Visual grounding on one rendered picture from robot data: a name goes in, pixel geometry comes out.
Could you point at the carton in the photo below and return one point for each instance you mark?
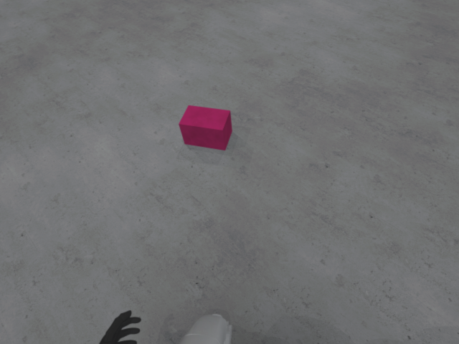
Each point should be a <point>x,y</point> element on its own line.
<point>206,127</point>

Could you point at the left robot hand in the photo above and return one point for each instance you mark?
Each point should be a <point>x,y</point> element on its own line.
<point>114,333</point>

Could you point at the robot left thigh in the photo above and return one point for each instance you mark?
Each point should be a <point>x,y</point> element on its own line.
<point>208,329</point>

